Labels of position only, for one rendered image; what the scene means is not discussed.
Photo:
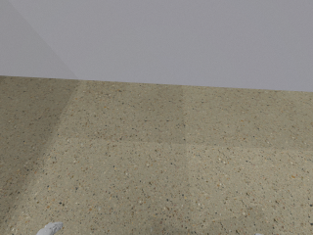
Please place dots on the robot left hand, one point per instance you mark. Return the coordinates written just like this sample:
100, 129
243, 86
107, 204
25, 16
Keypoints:
50, 228

